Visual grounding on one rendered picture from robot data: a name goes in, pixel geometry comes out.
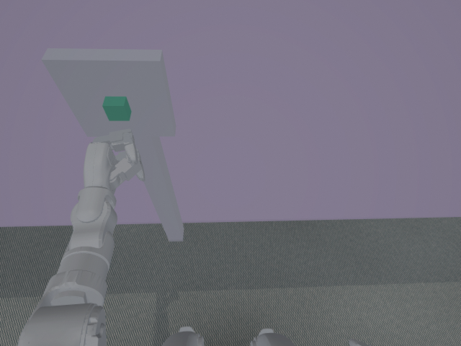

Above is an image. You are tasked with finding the button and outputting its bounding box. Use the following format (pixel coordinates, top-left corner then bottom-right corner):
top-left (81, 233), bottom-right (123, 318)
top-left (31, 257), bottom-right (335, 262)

top-left (102, 97), bottom-right (131, 121)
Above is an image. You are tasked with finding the left robot upper arm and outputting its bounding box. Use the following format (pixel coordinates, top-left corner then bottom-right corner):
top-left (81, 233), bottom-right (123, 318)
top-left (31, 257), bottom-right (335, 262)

top-left (22, 303), bottom-right (107, 346)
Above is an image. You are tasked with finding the panel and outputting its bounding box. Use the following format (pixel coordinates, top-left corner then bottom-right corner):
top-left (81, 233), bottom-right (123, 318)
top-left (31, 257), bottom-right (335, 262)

top-left (42, 48), bottom-right (184, 241)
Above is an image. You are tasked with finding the robot right shin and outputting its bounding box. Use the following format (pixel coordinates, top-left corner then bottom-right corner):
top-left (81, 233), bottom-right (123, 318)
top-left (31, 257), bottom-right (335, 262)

top-left (258, 328), bottom-right (274, 336)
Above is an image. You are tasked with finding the left robot thigh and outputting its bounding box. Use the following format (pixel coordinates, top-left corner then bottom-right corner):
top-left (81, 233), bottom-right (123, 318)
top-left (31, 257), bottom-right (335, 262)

top-left (162, 331), bottom-right (205, 346)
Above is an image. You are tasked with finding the robot left forearm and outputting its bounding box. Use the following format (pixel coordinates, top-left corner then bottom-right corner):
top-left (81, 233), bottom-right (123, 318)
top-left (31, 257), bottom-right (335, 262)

top-left (17, 187), bottom-right (117, 346)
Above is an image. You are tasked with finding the left robot hand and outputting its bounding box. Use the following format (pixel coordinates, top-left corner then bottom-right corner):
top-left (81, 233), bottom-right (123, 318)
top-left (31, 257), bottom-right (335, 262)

top-left (84, 129), bottom-right (145, 194)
